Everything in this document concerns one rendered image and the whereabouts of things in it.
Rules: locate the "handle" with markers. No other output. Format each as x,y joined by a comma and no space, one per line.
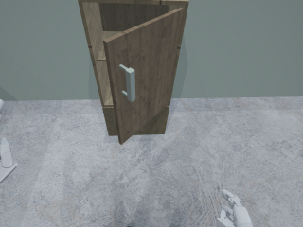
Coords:
130,82

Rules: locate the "robot left hand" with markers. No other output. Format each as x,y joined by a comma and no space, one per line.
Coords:
6,163

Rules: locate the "robot right hand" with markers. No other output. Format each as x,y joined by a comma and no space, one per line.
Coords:
238,217

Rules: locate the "cupboard door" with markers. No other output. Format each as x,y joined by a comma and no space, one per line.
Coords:
150,50

